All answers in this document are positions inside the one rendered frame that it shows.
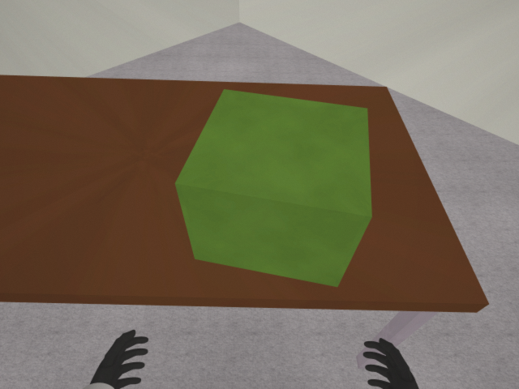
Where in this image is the left robot hand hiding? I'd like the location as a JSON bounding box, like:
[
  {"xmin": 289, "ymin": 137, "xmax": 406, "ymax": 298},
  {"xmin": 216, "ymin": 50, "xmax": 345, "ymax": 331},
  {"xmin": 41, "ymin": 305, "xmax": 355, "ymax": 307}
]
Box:
[{"xmin": 89, "ymin": 330, "xmax": 148, "ymax": 389}]

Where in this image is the carton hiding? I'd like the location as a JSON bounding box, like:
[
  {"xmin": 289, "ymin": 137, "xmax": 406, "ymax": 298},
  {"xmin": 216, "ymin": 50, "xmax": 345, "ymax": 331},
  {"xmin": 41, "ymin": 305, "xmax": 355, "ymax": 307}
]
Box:
[{"xmin": 175, "ymin": 89, "xmax": 372, "ymax": 287}]

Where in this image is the table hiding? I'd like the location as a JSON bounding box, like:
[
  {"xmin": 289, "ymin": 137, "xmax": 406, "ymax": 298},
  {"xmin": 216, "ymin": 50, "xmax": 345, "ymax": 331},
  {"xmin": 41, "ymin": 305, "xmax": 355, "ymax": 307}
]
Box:
[{"xmin": 0, "ymin": 75, "xmax": 489, "ymax": 369}]

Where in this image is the right robot hand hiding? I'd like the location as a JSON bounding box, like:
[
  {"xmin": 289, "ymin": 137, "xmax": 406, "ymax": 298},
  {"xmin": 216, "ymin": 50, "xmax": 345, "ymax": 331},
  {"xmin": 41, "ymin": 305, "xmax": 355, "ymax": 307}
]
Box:
[{"xmin": 363, "ymin": 338, "xmax": 419, "ymax": 389}]

